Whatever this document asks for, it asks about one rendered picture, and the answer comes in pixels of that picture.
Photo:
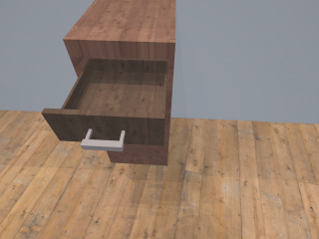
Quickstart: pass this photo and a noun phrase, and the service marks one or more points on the drawer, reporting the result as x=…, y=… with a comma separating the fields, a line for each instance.
x=112, y=95

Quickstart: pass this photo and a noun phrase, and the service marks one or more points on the cabinet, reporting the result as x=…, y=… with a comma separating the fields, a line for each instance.
x=128, y=30

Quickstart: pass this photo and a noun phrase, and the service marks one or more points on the handle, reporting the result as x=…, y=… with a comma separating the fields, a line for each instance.
x=100, y=144

